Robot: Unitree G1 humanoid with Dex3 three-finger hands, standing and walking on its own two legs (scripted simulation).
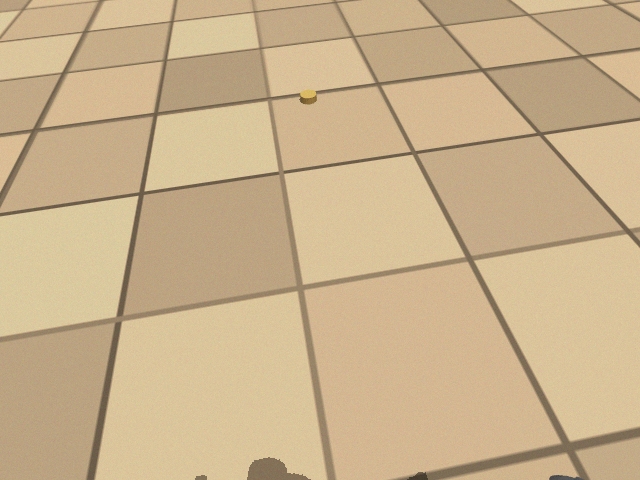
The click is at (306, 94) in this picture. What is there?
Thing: low tin
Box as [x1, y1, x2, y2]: [300, 90, 316, 103]
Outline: 300,93 301,101 303,103 312,103 316,100 316,95 313,90 304,90
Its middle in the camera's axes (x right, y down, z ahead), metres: -0.07 -0.83 +2.28
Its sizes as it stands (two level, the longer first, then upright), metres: 0.096 0.096 0.040
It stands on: the floor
